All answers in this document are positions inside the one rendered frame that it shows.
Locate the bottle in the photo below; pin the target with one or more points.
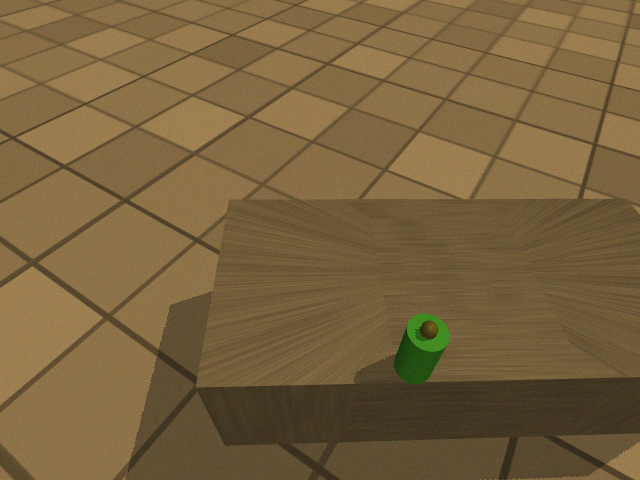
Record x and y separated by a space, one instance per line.
422 345

